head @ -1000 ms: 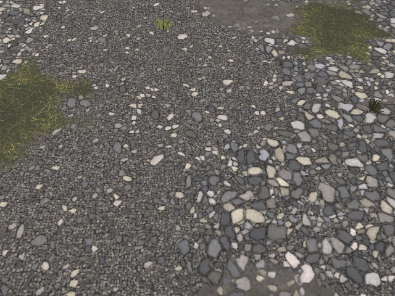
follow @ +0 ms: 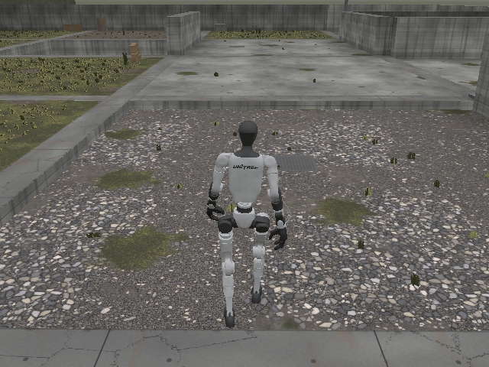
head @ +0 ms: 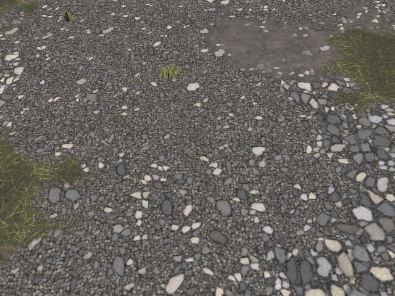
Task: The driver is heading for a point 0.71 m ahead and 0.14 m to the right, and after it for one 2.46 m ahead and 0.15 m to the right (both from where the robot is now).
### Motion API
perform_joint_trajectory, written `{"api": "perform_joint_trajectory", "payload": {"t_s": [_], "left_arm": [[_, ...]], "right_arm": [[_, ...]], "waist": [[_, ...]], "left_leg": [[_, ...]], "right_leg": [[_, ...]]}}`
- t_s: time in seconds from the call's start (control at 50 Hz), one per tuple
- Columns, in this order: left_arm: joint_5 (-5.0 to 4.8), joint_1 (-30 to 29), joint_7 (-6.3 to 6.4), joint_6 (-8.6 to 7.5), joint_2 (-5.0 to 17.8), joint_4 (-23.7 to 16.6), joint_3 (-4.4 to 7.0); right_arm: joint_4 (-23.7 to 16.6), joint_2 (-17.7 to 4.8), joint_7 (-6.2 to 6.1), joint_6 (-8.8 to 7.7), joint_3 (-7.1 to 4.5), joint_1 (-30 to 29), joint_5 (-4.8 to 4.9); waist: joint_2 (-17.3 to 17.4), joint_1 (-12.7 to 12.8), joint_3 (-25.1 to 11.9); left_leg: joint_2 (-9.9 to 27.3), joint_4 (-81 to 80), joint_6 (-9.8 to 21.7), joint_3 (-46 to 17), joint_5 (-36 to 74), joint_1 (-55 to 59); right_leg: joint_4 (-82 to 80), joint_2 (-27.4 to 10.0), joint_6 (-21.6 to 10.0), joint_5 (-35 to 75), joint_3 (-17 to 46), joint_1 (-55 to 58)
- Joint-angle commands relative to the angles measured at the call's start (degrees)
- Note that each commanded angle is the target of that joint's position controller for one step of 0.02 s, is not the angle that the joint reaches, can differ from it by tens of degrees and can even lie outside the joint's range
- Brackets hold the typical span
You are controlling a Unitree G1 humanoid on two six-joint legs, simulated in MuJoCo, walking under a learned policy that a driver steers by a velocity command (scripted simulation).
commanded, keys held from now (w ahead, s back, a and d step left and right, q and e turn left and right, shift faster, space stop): w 0.58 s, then e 0.42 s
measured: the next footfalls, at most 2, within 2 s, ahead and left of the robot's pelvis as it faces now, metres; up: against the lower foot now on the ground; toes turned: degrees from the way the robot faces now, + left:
right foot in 0.02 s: +0.15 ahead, -0.09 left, +0.00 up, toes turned -4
left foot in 0.56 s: +0.46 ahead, +0.11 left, +0.00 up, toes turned +5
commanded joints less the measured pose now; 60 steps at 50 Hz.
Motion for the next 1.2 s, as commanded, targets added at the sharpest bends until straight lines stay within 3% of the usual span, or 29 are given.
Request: {"api": "perform_joint_trajectory", "payload": {"t_s": [0.02,0.04,0.06,0.08,0.1,0.14,0.2,0.24,0.32,0.46,0.52,0.56,0.58,0.6,0.62,0.64,0.66,0.7,0.74,0.78,0.82,0.92,1.06,1.08,1.1,1.12,1.14,1.18,1.2], "left_arm": [[1.30,24.08,1.37,-1.80,9.96,5.01,3.62],[1.52,28.64,1.61,-1.50,16.22,5.78,5.21],[-0.97,24.74,1.42,-0.43,14.04,5.40,4.85],[-1.09,18.64,1.36,-0.33,11.00,4.16,4.02],[-0.83,15.58,1.15,-0.73,8.00,3.85,3.27],[-1.08,14.16,1.60,-1.57,5.05,4.57,2.43],[-1.12,18.46,1.67,-2.84,5.92,6.19,2.44],[-1.35,20.17,1.72,-3.02,7.03,6.69,2.63],[-1.25,24.19,1.87,-2.68,6.36,7.63,2.20],[-0.58,29.42,2.35,-2.68,6.80,9.91,2.11],[-0.29,27.40,2.76,-2.54,8.08,10.11,2.48],[-0.57,25.60,2.64,-2.12,8.18,9.79,2.47],[-1.82,26.83,2.21,-2.06,5.32,8.00,1.58],[-3.47,33.18,1.89,-1.83,1.09,7.91,1.00],[-2.23,29.04,2.43,-1.28,6.02,8.31,2.36],[-2.06,25.49,2.45,-1.40,5.27,7.33,2.35],[-1.86,24.26,2.57,-1.33,3.82,7.42,2.22],[-0.48,25.08,2.32,0.33,3.23,7.77,2.68],[-0.42,24.89,2.00,1.65,2.52,7.30,3.05],[-0.47,23.02,1.80,2.58,2.22,6.36,3.12],[-0.24,19.06,1.51,3.21,2.16,4.39,2.95],[-0.14,11.51,0.79,3.72,1.42,0.34,1.92],[-0.04,10.70,0.69,3.82,3.52,-3.02,2.72],[0.03,13.68,0.97,3.15,4.11,-2.65,3.05],[0.47,17.60,1.69,2.33,10.15,-2.42,4.63],[-0.50,19.02,2.16,2.91,16.45,-3.13,6.40],[-2.01,21.44,2.17,3.51,14.96,-2.08,6.37],[-1.41,14.89,2.51,4.59,10.52,-2.98,5.16],[-1.71,12.01,2.63,4.88,8.87,-3.94,4.68]], "right_arm": [[-3.29,-6.04,-0.25,-0.25,-0.61,0.46,0.18],[-4.54,-1.06,0.19,-0.34,0.27,6.03,1.95],[-4.58,-7.08,-0.07,0.03,-1.25,1.18,0.09],[-6.01,-7.01,0.12,-0.06,-1.51,-3.46,0.04],[-6.32,-5.83,0.30,-0.24,-1.32,-5.68,0.11],[-5.28,-4.02,0.62,0.91,-1.20,-4.50,-0.92],[-5.24,-2.74,1.27,2.25,-1.21,-5.30,-1.22],[-6.93,-3.25,1.44,2.65,-1.29,-10.44,-1.00],[-9.84,-3.11,1.66,2.56,-0.96,-19.40,-0.58],[-13.57,-3.15,1.53,1.63,-0.16,-28.15,-0.19],[-12.97,-4.57,0.98,0.78,-0.86,-23.45,-0.20],[-7.47,-6.53,0.10,-0.26,-2.20,-7.07,-0.80],[-5.49,-11.60,-0.48,-0.68,-3.58,2.73,-2.29],[-5.34,-15.87,-0.13,-0.35,-4.59,3.73,-2.31],[-6.54,-13.02,0.14,0.16,-3.96,-2.42,-0.25],[-7.77,-9.09,0.13,-0.12,-2.72,-8.45,0.13],[-7.88,-5.83,0.21,-0.65,-1.73,-10.68,-0.09],[-7.01,-2.86,-0.55,-1.21,-0.69,-10.88,0.13],[-6.62,-4.11,-1.04,-1.75,-0.64,-8.71,0.13],[-7.15,-6.14,-1.59,-1.76,-0.98,-8.48,0.23],[-7.53,-6.18,-2.15,-1.26,-0.83,-8.41,0.23],[-7.48,-6.94,-3.09,0.09,-0.93,-6.68,0.43],[-8.13,-9.55,-3.17,3.00,-2.62,-6.03,-0.10],[-8.14,-9.98,-3.05,3.44,-2.92,-5.56,-0.19],[-9.80,-9.40,-2.78,3.66,-2.89,-4.39,-0.08],[-13.74,-5.09,-2.48,4.35,-1.81,-6.59,0.67],[-13.55,-6.35,-2.62,5.46,-1.90,-9.52,-0.41],[-14.23,-6.18,-1.96,4.96,-2.00,-11.93,0.03],[-14.76,-7.66,-1.67,4.55,-2.44,-13.01,-0.84]], "waist": [[-4.72,11.49,-9.98],[-17.44,9.43,-16.05],[-8.56,9.04,-12.66],[-5.86,7.01,-4.84],[-3.18,5.64,-1.45],[-4.38,2.24,-0.25],[-2.88,1.27,-1.15],[-2.98,1.69,0.18],[-3.21,3.63,2.37],[-4.96,6.13,4.51],[-5.34,3.14,2.13],[-2.90,-3.62,-6.66],[3.47,-5.82,-14.09],[15.17,-2.59,-19.34],[5.26,-1.02,-14.52],[2.41,1.05,-7.08],[0.63,2.44,-4.12],[3.06,4.72,-2.63],[3.96,5.65,-3.80],[4.11,6.16,-4.07],[5.00,5.84,-3.23],[5.78,3.72,-3.34],[4.65,3.04,-3.05],[1.36,4.96,-4.90],[-8.95,6.06,-8.61],[-18.71,6.42,-10.57],[-7.19,7.41,-11.91],[-3.07,4.58,-4.20],[-4.37,3.62,-2.42]], "left_leg": [[9.81,26.42,5.16,-1.77,34.48,-13.94],[-0.71,47.95,2.67,1.10,-4.24,-34.07],[0.92,52.99,3.38,-6.85,-7.54,-40.68],[3.85,52.91,3.81,-7.52,-2.69,-43.37],[5.87,49.46,3.66,-7.91,1.53,-41.42],[7.90,44.48,2.33,-7.77,4.96,-34.62],[7.69,41.71,0.82,-6.41,8.23,-33.59],[8.48,38.28,-0.17,-5.67,12.30,-37.13],[8.72,28.65,-1.58,-4.11,18.34,-41.24],[6.15,14.68,1.10,-1.24,19.43,-38.20],[3.47,11.18,3.98,-0.22,13.55,-30.44],[1.01,6.40,6.40,0.70,15.33,-10.77],[13.51,5.40,10.08,-14.00,9.27,5.97],[28.28,-1.95,16.83,-40.12,13.44,15.71],[26.17,-2.98,14.99,-37.26,17.93,8.99],[24.79,-3.28,13.38,-27.18,27.57,-0.06],[22.26,-4.08,11.33,-20.08,37.49,-5.35],[18.63,-4.46,8.24,-10.17,48.22,-10.97],[18.20,-3.85,7.87,-6.40,56.65,-11.53],[17.88,-3.96,8.14,-3.12,57.23,-11.53],[17.20,-4.07,7.99,-0.18,55.09,-11.27],[17.41,-2.11,8.37,4.22,51.44,-9.68],[21.65,10.08,7.04,3.69,43.95,-6.42],[20.19,17.44,4.57,5.26,41.56,-8.63],[14.91,32.16,0.67,8.14,27.88,-16.32],[1.50,46.34,-3.01,6.35,-16.42,-32.98],[3.62,51.64,-3.43,-4.05,-16.66,-33.62],[6.27,47.10,-3.14,-6.69,-6.23,-36.66],[7.04,42.75,-2.97,-6.85,-2.20,-36.57]], "right_leg": [[-6.03,-6.96,-4.76,-4.13,10.42,29.21],[-13.87,-22.93,-12.71,-9.21,38.62,43.46],[-17.10,-21.32,-12.00,-14.47,41.49,39.76],[-17.55,-19.45,-10.35,-14.43,32.97,33.03],[-19.40,-16.91,-8.55,-8.87,27.40,26.64],[-21.66,-12.56,-5.33,0.26,18.94,19.32],[-22.75,-11.33,-5.75,9.56,14.08,19.00],[-24.54,-10.80,-5.78,8.80,12.43,19.78],[-25.39,-9.75,-5.43,12.05,9.65,22.74],[-22.96,-11.23,-5.53,19.91,6.99,29.58],[-15.43,-12.12,-4.04,35.96,5.55,32.45],[3.58,-8.65,-2.07,40.40,2.35,28.22],[21.41,-4.99,-0.39,22.42,-0.13,13.76],[40.50,5.92,1.47,-21.78,0.25,-3.17],[44.62,2.80,0.55,-19.61,8.33,-5.72],[43.05,0.77,0.70,-15.29,8.39,-5.30],[40.00,-1.02,0.91,-13.03,8.19,-3.37],[36.16,-2.00,1.88,-11.99,7.32,0.70],[35.20,-0.68,2.49,-10.52,6.27,1.42],[33.45,-0.61,3.04,-7.95,5.08,-0.74],[28.37,-1.25,3.59,-4.41,3.88,-3.28],[13.67,-1.02,3.46,0.72,0.33,-0.03],[2.58,0.59,-0.20,-10.10,-1.21,4.57],[-3.48,0.76,-1.35,-3.54,0.36,10.40],[-8.27,-7.57,-4.84,15.64,13.30,18.90],[-11.58,-22.06,-16.76,37.75,34.27,25.39],[-11.91,-21.02,-18.03,32.42,31.39,24.24],[-17.00,-13.91,-13.04,0.19,25.47,16.68],[-19.78,-10.98,-10.36,-12.67,24.65,14.81]]}}
Keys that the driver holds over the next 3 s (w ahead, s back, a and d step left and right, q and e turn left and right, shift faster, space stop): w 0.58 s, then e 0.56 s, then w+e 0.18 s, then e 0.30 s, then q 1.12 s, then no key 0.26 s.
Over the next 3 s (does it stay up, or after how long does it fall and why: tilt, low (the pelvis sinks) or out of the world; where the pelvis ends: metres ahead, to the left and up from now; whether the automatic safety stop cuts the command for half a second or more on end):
stays up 0.54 0.03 0.01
